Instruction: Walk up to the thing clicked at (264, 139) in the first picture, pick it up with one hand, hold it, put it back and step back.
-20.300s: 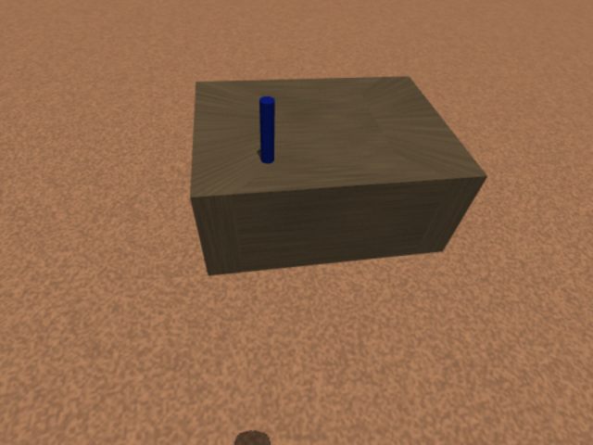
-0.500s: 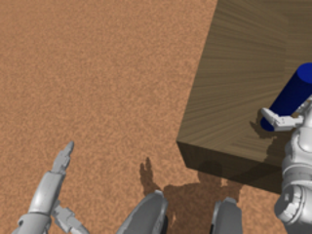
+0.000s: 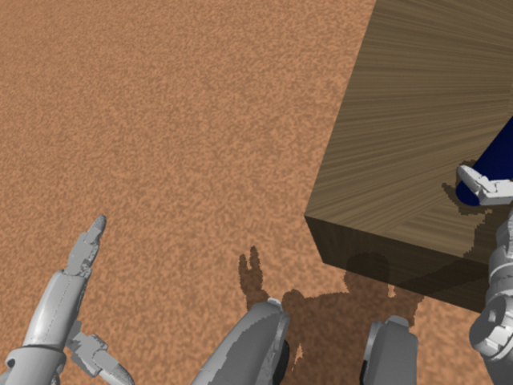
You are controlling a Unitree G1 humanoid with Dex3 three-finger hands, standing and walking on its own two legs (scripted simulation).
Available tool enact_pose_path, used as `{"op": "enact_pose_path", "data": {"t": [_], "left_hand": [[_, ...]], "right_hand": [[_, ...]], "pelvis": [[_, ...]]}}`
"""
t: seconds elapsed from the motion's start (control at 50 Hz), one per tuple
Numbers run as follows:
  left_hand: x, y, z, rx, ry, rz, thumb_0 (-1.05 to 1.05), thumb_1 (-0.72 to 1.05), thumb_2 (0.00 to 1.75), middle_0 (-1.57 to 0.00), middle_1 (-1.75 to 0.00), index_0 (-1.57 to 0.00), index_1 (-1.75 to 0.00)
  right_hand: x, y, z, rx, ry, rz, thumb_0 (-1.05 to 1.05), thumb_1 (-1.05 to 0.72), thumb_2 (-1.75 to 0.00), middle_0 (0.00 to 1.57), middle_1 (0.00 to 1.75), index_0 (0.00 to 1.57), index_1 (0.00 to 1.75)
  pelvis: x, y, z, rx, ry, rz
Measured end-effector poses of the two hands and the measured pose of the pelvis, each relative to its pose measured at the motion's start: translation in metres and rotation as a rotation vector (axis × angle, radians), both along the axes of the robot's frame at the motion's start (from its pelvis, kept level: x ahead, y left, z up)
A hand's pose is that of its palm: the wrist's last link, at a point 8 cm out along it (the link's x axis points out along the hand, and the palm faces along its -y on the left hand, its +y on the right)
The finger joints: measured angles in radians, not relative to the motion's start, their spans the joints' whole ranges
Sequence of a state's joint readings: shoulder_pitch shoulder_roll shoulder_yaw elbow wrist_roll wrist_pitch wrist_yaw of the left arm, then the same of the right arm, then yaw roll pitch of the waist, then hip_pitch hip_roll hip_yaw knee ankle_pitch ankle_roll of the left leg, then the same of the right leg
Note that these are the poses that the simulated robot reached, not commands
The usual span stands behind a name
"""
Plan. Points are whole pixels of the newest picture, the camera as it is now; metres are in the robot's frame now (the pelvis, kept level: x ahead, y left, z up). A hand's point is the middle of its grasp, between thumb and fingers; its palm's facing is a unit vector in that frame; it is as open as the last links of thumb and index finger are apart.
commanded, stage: lower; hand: right
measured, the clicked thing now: (502, 159) +0.49 -0.24 -0.02
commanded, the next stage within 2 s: loosen in 0.12 s
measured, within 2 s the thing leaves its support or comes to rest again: rests again in 1.54 s
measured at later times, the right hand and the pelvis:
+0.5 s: hand (503, 158) +0.51 -0.25 -0.05, palm faces +0.31 +0.95 +0.00, open 8.4 cm; pelvis +0.00 +0.00 -0.02, yaw +0 degrees
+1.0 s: hand (504, 158) +0.52 -0.25 -0.06, palm faces +0.30 +0.95 +0.00, open 12.9 cm; pelvis +0.00 +0.00 -0.02, yaw +1 degrees
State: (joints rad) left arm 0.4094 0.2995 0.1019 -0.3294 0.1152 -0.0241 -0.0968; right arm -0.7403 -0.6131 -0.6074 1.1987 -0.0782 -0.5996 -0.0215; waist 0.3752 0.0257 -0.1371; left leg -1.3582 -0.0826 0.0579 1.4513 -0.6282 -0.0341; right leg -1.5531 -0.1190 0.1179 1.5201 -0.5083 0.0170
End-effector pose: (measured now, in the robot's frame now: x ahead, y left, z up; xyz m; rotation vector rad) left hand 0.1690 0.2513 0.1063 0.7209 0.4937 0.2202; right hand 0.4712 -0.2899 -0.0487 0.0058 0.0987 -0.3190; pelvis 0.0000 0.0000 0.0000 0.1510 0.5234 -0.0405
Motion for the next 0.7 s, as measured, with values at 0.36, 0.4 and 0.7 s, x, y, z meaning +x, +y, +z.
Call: {"op": "enact_pose_path", "data": {"t": [0.36, 0.4, 0.7], "left_hand": [[0.001, 0.003, 0.001, 0.028, -0.026, -0.022, -0.01, -0.52, 0.05, -0.06, -0.05, -0.06, -0.05], [0.0, 0.003, 0.001, 0.027, -0.028, -0.021, -0.01, -0.51, 0.04, -0.07, -0.05, -0.06, -0.05], [-0.003, 0.002, 0.0, 0.022, -0.038, -0.019, -0.01, -0.53, 0.05, -0.07, -0.05, -0.06, -0.05]], "right_hand": [[0.007, -0.002, -0.006, -0.009, -0.037, 0.013, 0.0, 0.47, -1.03, 0.95, 1.33, 0.99, 1.35], [0.007, -0.002, -0.005, -0.009, -0.034, 0.011, 0.01, 0.44, -0.98, 0.96, 1.28, 1.0, 1.3], [0.007, -0.003, -0.004, 0.0, -0.039, 0.011, 0.0, 0.23, -0.54, 0.95, 0.8, 0.96, 0.8]], "pelvis": [[0.0, 0.004, -0.014, -0.001, 0.016, 0.006], [0.0, 0.004, -0.014, -0.001, 0.016, 0.007], [-0.003, 0.004, -0.017, -0.003, 0.015, 0.006]]}}
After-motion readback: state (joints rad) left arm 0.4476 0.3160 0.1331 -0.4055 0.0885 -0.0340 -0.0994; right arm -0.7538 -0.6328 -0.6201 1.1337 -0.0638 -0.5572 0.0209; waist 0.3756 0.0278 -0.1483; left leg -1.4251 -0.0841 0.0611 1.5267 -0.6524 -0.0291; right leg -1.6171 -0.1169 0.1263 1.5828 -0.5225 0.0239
